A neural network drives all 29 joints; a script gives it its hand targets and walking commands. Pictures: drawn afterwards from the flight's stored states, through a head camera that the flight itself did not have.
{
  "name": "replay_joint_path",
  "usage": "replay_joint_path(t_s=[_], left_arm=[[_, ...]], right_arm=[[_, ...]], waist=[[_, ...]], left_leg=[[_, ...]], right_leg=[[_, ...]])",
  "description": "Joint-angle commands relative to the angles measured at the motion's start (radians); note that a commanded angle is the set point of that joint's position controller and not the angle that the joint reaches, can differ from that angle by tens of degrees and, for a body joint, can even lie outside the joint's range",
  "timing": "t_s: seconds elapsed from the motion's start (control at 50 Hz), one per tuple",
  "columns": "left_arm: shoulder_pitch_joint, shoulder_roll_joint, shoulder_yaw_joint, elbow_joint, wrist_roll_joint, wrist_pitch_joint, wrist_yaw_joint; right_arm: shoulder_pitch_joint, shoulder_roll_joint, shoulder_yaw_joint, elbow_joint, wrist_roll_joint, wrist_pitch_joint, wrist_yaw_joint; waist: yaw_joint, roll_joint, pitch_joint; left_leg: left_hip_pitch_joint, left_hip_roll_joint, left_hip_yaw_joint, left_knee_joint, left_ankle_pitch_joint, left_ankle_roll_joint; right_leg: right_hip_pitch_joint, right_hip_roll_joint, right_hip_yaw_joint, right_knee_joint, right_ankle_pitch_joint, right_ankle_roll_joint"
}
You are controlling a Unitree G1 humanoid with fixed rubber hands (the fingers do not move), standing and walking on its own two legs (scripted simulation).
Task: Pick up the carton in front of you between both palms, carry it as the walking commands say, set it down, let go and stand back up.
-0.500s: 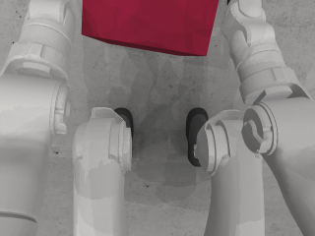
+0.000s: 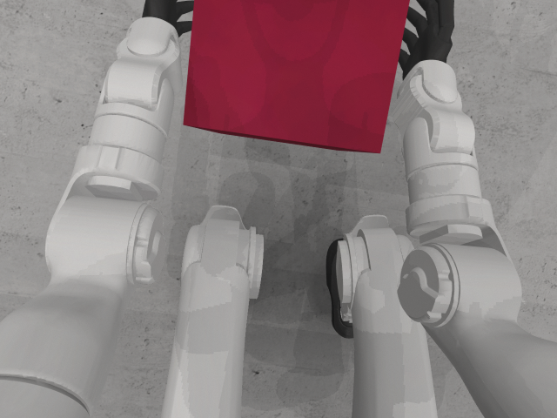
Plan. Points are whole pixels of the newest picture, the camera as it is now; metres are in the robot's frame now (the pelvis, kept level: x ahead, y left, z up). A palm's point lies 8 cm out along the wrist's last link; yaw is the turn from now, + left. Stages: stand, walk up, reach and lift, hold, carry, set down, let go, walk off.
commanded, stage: reach and lift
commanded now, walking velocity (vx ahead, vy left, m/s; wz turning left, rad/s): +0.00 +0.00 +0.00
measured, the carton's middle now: (290, 67) +0.52 +0.04 -0.18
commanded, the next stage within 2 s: none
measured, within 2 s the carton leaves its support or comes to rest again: neither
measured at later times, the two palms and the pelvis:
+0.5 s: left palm out of the picture +0.48 +0.19 +0.06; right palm (550, 24) +0.49 -0.11 +0.07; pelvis +0.01 -0.01 +0.12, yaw +2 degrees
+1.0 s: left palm out of the picture +0.43 +0.17 +0.22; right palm out of the picture +0.45 -0.12 +0.23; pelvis +0.06 -0.01 +0.27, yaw +3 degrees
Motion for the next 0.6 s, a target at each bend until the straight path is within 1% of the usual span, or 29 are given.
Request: replay_joint_path(t_s=[0.0,0.04,0.06,0.08,0.16,0.22,0.3,0.42,0.5,0.58], left_arm=[[-0.546,-1.13,-0.302,-0.223,-0.056,-0.011,-0.258],[-0.515,-1.151,-0.232,-0.142,0.001,0.011,-0.272],[-0.51,-1.152,-0.195,-0.115,0.028,0.018,-0.279],[-0.503,-1.156,-0.166,-0.093,0.049,0.023,-0.285],[-0.493,-1.158,-0.081,-0.056,0.106,0.026,-0.3],[-0.48,-1.167,-0.057,-0.059,0.128,0.03,-0.306],[-0.456,-1.198,-0.079,-0.099,0.131,0.038,-0.311],[-0.387,-1.27,-0.183,-0.195,0.087,0.053,-0.311],[-0.315,-1.308,-0.245,-0.241,0.059,0.057,-0.303],[-0.242,-1.333,-0.28,-0.265,0.048,0.055,-0.296]], right_arm=[[-0.717,0.981,0.503,-0.099,0.026,0.054,0.282],[-0.685,0.986,0.426,-0.031,-0.04,0.077,0.292],[-0.675,0.986,0.39,-0.004,-0.069,0.087,0.297],[-0.669,0.99,0.367,0.017,-0.091,0.094,0.301],[-0.658,1.011,0.315,0.059,-0.138,0.104,0.318],[-0.639,1.038,0.314,0.067,-0.148,0.111,0.33],[-0.592,1.08,0.348,0.054,-0.14,0.122,0.344],[-0.498,1.137,0.457,-0.006,-0.094,0.135,0.357],[-0.423,1.163,0.527,-0.037,-0.066,0.138,0.361],[-0.34,1.179,0.566,-0.041,-0.054,0.135,0.363]], waist=[[0.026,0.173,-1.326],[0.005,0.165,-1.172],[-0.001,0.161,-1.126],[-0.001,0.16,-1.101],[0.005,0.139,-1.105],[0.017,0.122,-1.146],[0.025,0.107,-1.227],[0.029,0.114,-1.329],[0.029,0.115,-1.325],[0.027,0.114,-1.274]], left_leg=[[0.799,-0.064,0.165,-0.293,0.307,0.019],[0.696,-0.066,0.162,-0.346,0.177,0.023],[0.67,-0.067,0.16,-0.369,0.136,0.025],[0.657,-0.069,0.16,-0.391,0.11,0.025],[0.684,-0.071,0.156,-0.457,0.091,0.03],[0.734,-0.075,0.158,-0.499,0.104,0.033],[0.822,-0.079,0.162,-0.547,0.148,0.034],[0.977,-0.084,0.159,-0.61,0.254,0.025],[1.058,-0.088,0.149,-0.658,0.296,0.018],[1.123,-0.089,0.135,-0.716,0.31,0.014]], right_leg=[[0.535,0.071,-0.212,-0.224,0.235,-0.069],[0.495,0.07,-0.206,-0.276,0.142,-0.077],[0.488,0.07,-0.202,-0.3,0.113,-0.08],[0.493,0.07,-0.199,-0.322,0.097,-0.083],[0.536,0.073,-0.185,-0.396,0.094,-0.084],[0.578,0.074,-0.178,-0.444,0.101,-0.081],[0.652,0.077,-0.173,-0.501,0.133,-0.073],[0.771,0.078,-0.164,-0.572,0.216,-0.065],[0.841,0.078,-0.153,-0.621,0.252,-0.064],[0.908,0.077,-0.138,-0.682,0.266,-0.067]])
